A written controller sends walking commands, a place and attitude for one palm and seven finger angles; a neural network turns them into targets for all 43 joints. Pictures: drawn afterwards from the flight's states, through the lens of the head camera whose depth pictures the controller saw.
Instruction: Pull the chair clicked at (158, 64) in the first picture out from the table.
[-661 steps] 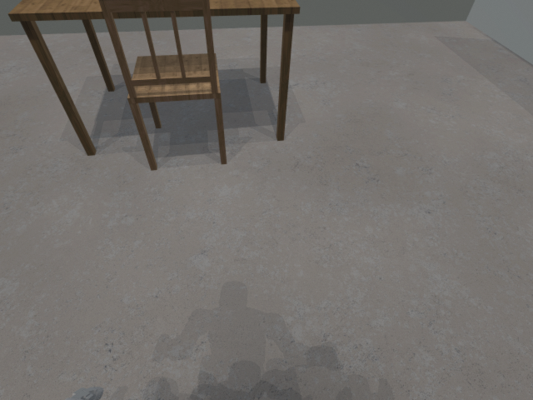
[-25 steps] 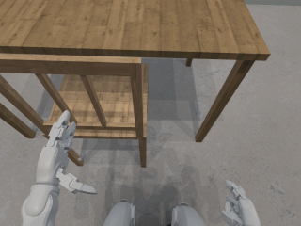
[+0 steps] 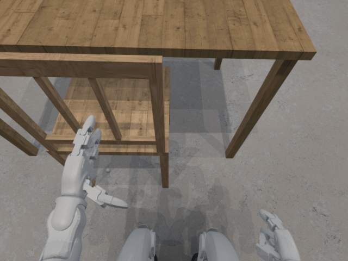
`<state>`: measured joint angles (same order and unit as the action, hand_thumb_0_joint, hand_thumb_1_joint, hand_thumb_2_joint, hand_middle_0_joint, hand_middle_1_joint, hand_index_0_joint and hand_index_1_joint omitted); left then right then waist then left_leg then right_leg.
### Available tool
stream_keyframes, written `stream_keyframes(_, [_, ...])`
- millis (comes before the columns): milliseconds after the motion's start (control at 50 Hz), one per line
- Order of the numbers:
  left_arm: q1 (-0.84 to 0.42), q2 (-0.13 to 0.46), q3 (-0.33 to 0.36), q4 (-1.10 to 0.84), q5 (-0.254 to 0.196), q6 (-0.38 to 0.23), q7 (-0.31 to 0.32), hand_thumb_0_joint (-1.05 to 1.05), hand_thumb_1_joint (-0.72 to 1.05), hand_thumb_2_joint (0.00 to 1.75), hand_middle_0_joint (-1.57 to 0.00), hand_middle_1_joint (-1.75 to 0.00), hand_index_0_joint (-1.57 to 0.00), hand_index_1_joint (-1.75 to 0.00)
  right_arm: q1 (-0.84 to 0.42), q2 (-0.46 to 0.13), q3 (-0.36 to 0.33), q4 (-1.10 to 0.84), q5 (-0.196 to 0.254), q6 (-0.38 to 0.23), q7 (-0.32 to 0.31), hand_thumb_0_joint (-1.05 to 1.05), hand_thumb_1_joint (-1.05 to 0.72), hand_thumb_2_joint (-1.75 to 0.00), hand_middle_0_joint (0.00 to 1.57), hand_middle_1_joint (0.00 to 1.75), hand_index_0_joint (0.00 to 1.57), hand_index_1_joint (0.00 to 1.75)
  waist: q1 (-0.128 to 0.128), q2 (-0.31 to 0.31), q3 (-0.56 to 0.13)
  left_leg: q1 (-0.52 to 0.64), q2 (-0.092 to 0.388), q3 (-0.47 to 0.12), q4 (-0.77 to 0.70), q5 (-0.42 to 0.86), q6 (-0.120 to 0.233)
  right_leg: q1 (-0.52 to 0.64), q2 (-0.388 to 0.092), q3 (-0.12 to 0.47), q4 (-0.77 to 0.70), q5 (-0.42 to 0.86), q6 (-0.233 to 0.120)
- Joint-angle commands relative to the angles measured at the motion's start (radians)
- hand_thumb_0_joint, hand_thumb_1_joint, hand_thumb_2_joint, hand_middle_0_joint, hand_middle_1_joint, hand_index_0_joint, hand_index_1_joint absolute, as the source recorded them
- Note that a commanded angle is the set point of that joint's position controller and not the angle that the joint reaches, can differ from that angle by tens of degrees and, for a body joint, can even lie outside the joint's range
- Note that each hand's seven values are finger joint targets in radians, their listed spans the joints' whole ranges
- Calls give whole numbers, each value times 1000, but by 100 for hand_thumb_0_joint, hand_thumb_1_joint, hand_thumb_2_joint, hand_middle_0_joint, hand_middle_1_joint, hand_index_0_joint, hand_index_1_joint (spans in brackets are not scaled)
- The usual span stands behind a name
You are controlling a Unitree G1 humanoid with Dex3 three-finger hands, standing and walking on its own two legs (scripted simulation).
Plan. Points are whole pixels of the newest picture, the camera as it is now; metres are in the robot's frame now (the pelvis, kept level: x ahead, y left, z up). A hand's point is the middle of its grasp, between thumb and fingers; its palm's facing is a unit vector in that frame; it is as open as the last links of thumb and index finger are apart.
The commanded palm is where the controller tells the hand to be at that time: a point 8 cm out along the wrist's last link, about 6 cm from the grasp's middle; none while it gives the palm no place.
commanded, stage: aim the fingers beside a spindle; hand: left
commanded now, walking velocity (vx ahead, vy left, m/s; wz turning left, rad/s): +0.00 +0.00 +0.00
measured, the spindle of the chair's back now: (65, 112) +0.46 +0.30 +0.01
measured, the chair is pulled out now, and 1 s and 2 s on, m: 0.00 0.00 0.00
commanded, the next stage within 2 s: push the fingers through the gap in 0.84 s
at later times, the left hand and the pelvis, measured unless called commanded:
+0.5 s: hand (113, 166) +0.31 +0.15 +0.02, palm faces +0.00 -1.00 -0.03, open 16.9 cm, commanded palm +0.29 +0.20 +0.02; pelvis +0.00 +0.00 -0.01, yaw +0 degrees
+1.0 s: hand (112, 163) +0.32 +0.15 +0.02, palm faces +0.01 -1.00 -0.02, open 16.9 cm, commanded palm +0.31 +0.21 +0.02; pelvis +0.00 +0.00 +0.00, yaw +0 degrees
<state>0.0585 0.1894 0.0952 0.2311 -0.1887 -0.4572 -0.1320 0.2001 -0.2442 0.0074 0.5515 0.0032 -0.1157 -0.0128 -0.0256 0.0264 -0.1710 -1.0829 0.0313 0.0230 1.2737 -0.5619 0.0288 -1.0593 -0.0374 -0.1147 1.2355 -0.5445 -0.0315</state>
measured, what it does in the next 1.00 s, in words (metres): stands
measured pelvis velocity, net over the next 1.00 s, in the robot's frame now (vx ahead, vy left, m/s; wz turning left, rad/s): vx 0.00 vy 0.00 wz -0.01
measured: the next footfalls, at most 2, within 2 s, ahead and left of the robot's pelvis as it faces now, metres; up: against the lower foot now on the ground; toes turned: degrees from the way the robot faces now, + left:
none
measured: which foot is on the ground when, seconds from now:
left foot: down 0.00-1.00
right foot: down 0.00-1.00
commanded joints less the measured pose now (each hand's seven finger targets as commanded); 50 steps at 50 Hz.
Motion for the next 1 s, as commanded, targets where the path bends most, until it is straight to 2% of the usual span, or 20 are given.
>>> stream_keyframes(0, [-136, 115, 75, -179, -4, -65, 17, 0, -50, 30, -6, -8, -6, -8, 5, -136, -62, -131, 1, -29, -2, 0, -90, -90, 20, 30, 20, 30, 3, 0, -351, 215, -24, -61, -180, 286, -9, 225, 33, 78, -152, 251, 3])
stream_keyframes(20, [-152, 90, 47, -194, -7, -64, 15, 0, -50, 30, -6, -8, -6, -8, -1, -131, -61, -133, 0, -28, -1, 0, -90, -90, 20, 30, 20, 30, -5, 8, -356, 212, -26, -53, -170, 293, -6, 231, 31, 85, -155, 269, 6])
stream_keyframes(60, [-141, 126, 82, -180, -4, -68, 22, 0, -50, 30, -6, -8, -6, -8, 7, -136, -62, -131, 0, -22, -1, 0, -90, -90, 20, 30, 20, 30, 4, -1, -359, 202, -24, -58, -171, 305, -8, 238, 33, 81, -146, 276, 3])
stream_keyframes(80, [-147, 97, 54, -181, -2, -69, 19, 0, -50, 30, -6, -8, -6, -8, 5, -131, -61, -131, 0, -19, 2, 0, -90, -90, 20, 30, 20, 30, -3, 0, -363, 203, -25, -54, -166, 305, -6, 238, 32, 84, -146, 284, 5])
stream_keyframes(180, [-173, 86, 39, -150, 3, -78, 20, 0, -50, 30, -6, -8, -6, -8, 5, -135, -62, -123, 0, -12, 4, 0, -90, -90, 20, 30, 20, 30, -14, -1, -335, 190, -23, -59, -154, 283, -7, 192, 33, 81, -140, 257, 4])
stream_keyframes(220, [-214, 71, 22, -126, 4, -79, 22, 0, -50, 30, -6, -8, -6, -8, 6, -135, -61, -117, 0, -9, 3, 0, -90, -90, 20, 30, 20, 30, -27, -27, -317, 165, -25, -57, -146, 252, -5, 186, 32, 86, -145, 235, 7])
stream_keyframes(280, [-201, 110, 59, -172, 8, -90, 32, 0, -50, 30, -6, -8, -6, -8, 8, -137, -64, -124, -3, -6, 2, 0, -90, -90, 20, 30, 20, 30, 3, 15, -384, 208, -25, -61, -154, 291, -9, 202, 32, 83, -130, 257, 1])
stream_keyframes(320, [-207, 86, 26, -204, 8, -90, 34, 0, -50, 30, -6, -8, -6, -8, 3, -133, -63, -130, -1, -4, 5, 0, -90, -90, 20, 30, 20, 30, -3, 27, -394, 235, -23, -64, -158, 315, -10, 198, 31, 78, -128, 274, 1])
stream_keyframes(340, [-195, 89, 30, -206, 9, -88, 38, 0, -50, 30, -6, -8, -6, -8, 4, -132, -65, -126, -1, -3, 5, 0, -90, -90, 20, 30, 20, 30, -2, 31, -398, 245, -22, -62, -158, 323, -11, 197, 31, 78, -130, 280, 2])
stream_keyframes(400, [-187, 84, 29, -164, 14, -72, 46, 0, -50, 30, -6, -8, -6, -8, 5, -134, -63, -125, 1, 8, 6, 0, -90, -90, 20, 30, 20, 30, -16, -21, -356, 197, -23, -63, -158, 285, -8, 201, 34, 79, -138, 259, 7])
stream_keyframes(480, [-169, 94, 46, -160, 17, -74, 52, 0, -50, 30, -6, -8, -6, -8, 5, -133, -62, -130, 1, 14, 5, 0, -90, -90, 20, 30, 20, 30, -4, -10, -358, 194, -25, -60, -165, 280, -8, 213, 35, 80, -139, 255, 3])
stream_keyframes(600, [-219, 88, 27, -161, 17, -88, 45, 0, -50, 30, -6, -8, -6, -8, 2, -134, -62, -124, 2, 14, 2, 0, -90, -90, 20, 30, 20, 30, -24, -16, -342, 190, -24, -58, -155, 259, -5, 199, 35, 87, -148, 242, 6])
stream_keyframes(620, [-207, 90, 33, -161, 14, -89, 44, 0, -50, 30, -6, -8, -6, -8, 2, -132, -62, -125, 0, 14, 2, 0, -90, -90, 20, 30, 20, 30, -15, -5, -350, 190, -26, -56, -156, 261, -5, 208, 34, 88, -150, 243, 5])
stream_keyframes(660, [-212, 117, 59, -126, 12, -84, 42, 0, -50, 30, -6, -8, -6, -8, 4, -136, -60, -121, 1, 16, -1, 0, -90, -90, 20, 30, 20, 30, -20, -15, -331, 167, -27, -54, -153, 251, -4, 208, 35, 91, -153, 238, 5])
stream_keyframes(740, [-225, 102, 55, -133, 4, -88, 31, 0, -50, 30, -6, -8, -6, -8, 1, -134, -61, -122, 2, 14, -1, 0, -90, -90, 20, 30, 20, 30, -11, 1, -353, 185, -28, -54, -155, 263, -6, 215, 35, 91, -150, 248, 4])
stream_keyframes(800, [-238, 95, 37, -144, 4, -84, 28, 0, -50, 30, -6, -8, -6, -8, 4, -136, -60, -124, 2, 14, 1, 0, -90, -90, 20, 30, 20, 30, -16, 23, -363, 214, -25, -59, -160, 286, -8, 201, 35, 84, -146, 261, 3])
stream_keyframes(880, [-215, 90, 37, -116, 4, -71, 29, 0, -50, 30, -6, -8, -6, -8, 9, -137, -60, -121, 3, 15, 1, 0, -90, -90, 20, 30, 20, 30, -21, -7, -355, 199, -24, -58, -156, 290, -6, 209, 36, 83, -148, 274, 6])
stream_keyframes(920, [-207, 118, 75, -97, 1, -70, 32, 0, -50, 30, -6, -8, -6, -8, 9, -139, -61, -121, 3, 20, 0, 0, -90, -90, 20, 30, 20, 30, -11, -37, -343, 165, -27, -54, -157, 268, -6, 231, 36, 89, -152, 260, 7])
stream_keyframes(940, [-251, 115, 66, -106, 3, -74, 32, 0, -50, 30, -6, -8, -6, -8, 6, -138, -60, -118, 3, 20, -2, 0, -90, -90, 20, 30, 20, 30, -24, -28, -348, 164, -27, -51, -148, 267, -4, 226, 35, 94, -151, 268, 9])
stream_keyframes(980, [-302, 134, 78, -104, 11, -84, 36, 0, -50, 30, -6, -8, -6, -8, 6, -140, -59, -111, 1, 19, -5, 0, -90, -90, 20, 30, 20, 30, -26, 3, -350, 175, -25, -53, -147, 265, -6, 198, 35, 91, -144, 252, 6])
